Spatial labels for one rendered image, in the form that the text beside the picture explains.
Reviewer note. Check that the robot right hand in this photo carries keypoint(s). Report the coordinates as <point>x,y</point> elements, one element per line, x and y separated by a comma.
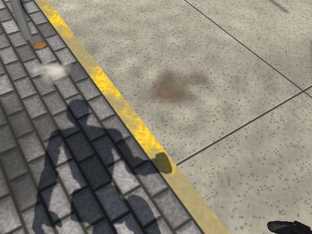
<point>288,227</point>

